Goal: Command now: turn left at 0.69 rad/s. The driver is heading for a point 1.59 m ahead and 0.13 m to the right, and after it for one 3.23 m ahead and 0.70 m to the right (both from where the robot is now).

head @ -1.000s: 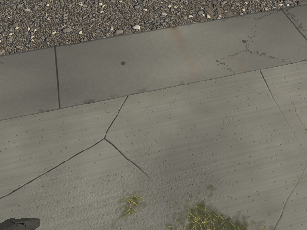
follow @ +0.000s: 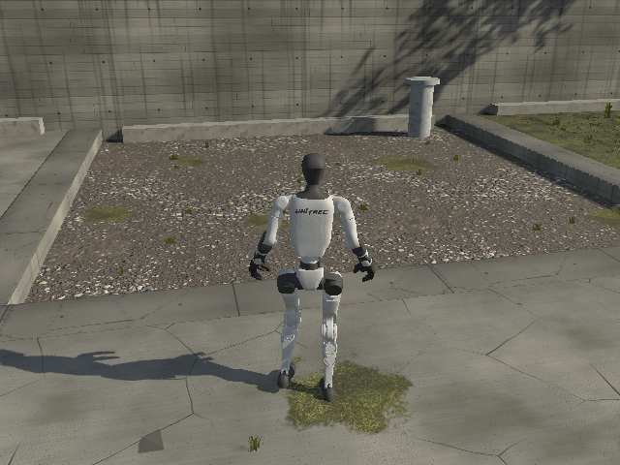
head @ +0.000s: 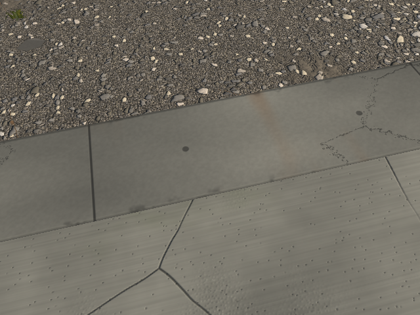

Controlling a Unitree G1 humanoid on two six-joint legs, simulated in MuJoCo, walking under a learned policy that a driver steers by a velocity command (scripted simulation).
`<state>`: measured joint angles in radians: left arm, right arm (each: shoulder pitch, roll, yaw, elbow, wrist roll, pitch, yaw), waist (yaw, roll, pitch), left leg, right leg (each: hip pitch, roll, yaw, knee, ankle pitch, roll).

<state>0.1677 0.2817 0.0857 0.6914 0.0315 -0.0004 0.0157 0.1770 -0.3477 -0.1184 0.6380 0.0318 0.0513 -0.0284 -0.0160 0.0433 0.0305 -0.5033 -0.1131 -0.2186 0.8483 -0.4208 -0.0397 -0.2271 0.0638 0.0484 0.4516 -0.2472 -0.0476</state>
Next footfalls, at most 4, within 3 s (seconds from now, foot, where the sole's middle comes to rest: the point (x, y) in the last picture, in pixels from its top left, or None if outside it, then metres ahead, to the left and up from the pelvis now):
0.36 left None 0.01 0.16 -0.78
0.82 right None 0.02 -0.11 -0.78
1.52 left None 0.26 0.09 -0.78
2.02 right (258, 293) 0.53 -0.10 -0.78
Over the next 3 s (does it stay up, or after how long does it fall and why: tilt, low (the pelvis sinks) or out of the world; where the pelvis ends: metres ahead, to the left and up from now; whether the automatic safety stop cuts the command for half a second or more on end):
stays up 0.69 -0.05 0.00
